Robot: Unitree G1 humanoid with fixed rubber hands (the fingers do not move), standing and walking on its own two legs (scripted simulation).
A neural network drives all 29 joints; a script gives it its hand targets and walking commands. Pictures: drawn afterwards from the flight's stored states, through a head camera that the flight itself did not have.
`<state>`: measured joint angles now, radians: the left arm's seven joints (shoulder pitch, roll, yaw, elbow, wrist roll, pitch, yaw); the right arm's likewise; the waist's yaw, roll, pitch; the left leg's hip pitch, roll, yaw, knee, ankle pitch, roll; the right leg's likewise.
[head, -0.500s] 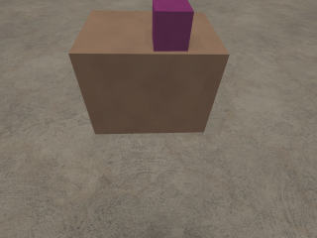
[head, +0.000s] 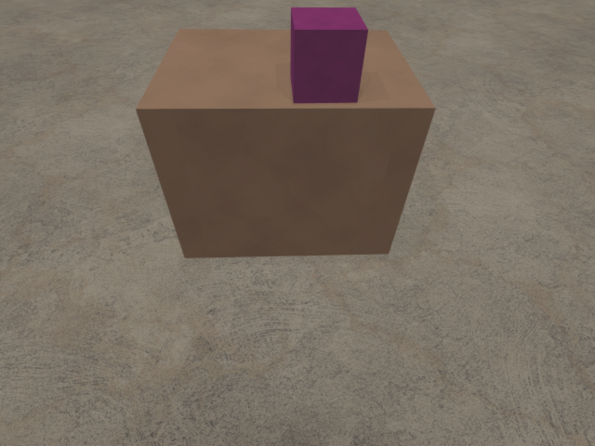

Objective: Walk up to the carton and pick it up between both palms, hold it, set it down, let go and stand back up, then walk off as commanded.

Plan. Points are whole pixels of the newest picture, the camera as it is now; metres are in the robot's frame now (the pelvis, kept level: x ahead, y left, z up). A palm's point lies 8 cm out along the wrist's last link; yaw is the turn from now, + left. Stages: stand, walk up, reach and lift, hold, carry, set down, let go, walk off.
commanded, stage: stand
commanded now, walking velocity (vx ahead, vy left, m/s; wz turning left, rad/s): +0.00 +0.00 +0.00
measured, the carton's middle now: (324, 55) +1.20 -0.07 +0.04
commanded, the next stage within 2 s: none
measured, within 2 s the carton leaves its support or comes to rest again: neither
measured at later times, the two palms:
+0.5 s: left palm out of the picture +0.09 +0.28 -0.12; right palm out of the picture +0.10 -0.30 -0.12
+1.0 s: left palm out of the picture +0.11 +0.28 -0.12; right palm out of the picture +0.14 -0.31 -0.11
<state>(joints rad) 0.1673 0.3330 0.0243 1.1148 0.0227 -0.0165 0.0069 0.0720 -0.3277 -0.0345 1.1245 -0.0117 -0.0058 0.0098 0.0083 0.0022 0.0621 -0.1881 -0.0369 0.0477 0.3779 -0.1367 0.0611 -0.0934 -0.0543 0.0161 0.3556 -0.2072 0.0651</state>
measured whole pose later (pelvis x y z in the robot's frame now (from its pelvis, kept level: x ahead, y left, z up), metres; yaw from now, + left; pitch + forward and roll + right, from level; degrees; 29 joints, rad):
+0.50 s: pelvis +0.02 -0.01 +0.00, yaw +0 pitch -3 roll +0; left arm 0.14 0.33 0.02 1.09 0.02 -0.01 0.01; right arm 0.09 -0.33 -0.02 1.11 -0.01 -0.01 0.01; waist 0.00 0.00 0.06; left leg -0.16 -0.02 0.05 0.38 -0.17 0.04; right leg -0.06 -0.04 0.02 0.34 -0.23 0.05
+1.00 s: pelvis +0.05 -0.01 +0.00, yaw -1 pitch -2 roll +0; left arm 0.13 0.34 0.03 1.10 0.01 0.00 0.01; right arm 0.05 -0.33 -0.02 1.10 0.00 -0.02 -0.01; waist 0.01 -0.01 0.07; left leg -0.13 -0.03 0.05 0.36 -0.20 0.04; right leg -0.03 -0.05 0.02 0.32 -0.26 0.05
